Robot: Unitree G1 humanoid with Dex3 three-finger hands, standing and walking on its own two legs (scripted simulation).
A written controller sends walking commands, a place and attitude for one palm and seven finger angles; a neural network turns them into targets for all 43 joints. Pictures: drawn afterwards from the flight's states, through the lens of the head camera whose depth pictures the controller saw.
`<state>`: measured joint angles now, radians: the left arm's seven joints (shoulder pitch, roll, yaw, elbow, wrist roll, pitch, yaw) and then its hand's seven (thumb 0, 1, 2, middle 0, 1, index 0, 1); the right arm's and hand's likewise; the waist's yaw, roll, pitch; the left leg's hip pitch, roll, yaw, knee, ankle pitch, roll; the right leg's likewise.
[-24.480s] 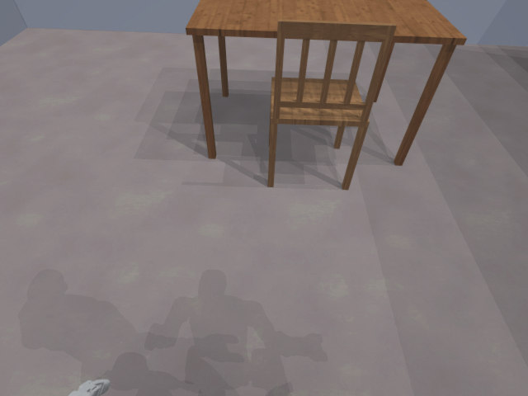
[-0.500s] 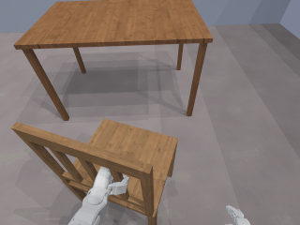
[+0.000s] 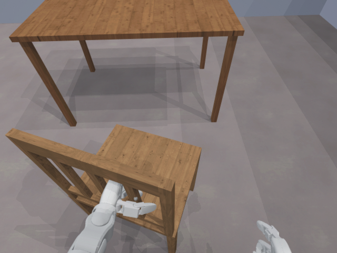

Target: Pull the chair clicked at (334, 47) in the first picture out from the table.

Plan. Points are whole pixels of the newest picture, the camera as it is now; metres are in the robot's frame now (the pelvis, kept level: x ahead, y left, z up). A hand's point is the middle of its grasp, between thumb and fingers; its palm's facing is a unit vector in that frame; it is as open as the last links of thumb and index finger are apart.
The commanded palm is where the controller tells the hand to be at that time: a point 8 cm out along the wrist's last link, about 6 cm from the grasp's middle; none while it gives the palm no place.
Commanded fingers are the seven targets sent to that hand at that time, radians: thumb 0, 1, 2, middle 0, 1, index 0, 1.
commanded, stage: open the thumb and straighten the fingers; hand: left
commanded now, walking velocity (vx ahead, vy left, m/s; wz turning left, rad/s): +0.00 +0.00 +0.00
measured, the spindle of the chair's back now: (104, 189) +0.31 +0.20 -0.10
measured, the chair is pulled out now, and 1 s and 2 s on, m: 0.61 0.61 0.61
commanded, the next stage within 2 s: draw the fingers out of the gap in 0.44 s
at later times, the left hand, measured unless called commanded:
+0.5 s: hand (132, 198) +0.27 +0.10 -0.05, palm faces -0.13 -0.98 -0.15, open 17.2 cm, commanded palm +0.26 +0.15 -0.02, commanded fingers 0.00 -0.55 0.20 0.00 0.00 0.00 0.00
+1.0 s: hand (128, 234) +0.19 +0.10 -0.05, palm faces -0.11 -0.98 -0.14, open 17.5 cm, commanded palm +0.17 +0.15 -0.03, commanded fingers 0.00 -0.55 0.20 0.00 0.00 0.00 0.00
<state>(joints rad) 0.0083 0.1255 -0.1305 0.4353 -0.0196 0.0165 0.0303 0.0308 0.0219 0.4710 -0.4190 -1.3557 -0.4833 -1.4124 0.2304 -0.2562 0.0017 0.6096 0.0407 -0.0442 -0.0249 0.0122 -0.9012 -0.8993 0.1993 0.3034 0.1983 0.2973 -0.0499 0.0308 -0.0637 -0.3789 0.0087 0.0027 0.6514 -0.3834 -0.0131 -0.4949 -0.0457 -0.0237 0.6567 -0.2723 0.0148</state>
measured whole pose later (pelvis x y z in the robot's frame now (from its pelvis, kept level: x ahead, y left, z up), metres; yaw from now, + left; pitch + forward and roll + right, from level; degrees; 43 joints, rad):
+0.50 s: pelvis +0.02 -0.01 -0.02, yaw +2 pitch +10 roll +0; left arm 0.10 0.14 -0.13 0.20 -0.03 0.18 0.00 -0.01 -0.53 0.21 -0.04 -0.12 -0.04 -0.12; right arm 0.25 -0.26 0.03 0.55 0.03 -0.11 -0.06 0.01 -0.90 -0.90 0.20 0.30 0.20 0.30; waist -0.04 0.06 -0.11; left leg -0.51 0.01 -0.04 0.81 -0.48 -0.02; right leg -0.61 -0.06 -0.06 0.81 -0.38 0.01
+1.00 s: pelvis +0.02 +0.00 -0.03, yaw +3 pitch +11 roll -1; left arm 0.50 0.16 -0.22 -0.18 0.03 0.19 0.02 -0.01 -0.54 0.20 0.00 0.00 0.00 -0.01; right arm 0.25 -0.24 0.04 0.46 0.02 -0.16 -0.08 0.01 -0.90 -0.90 0.20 0.30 0.20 0.30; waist -0.02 0.05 -0.14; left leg -0.59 0.00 -0.06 0.93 -0.54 -0.01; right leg -0.67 -0.07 -0.08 0.91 -0.43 0.02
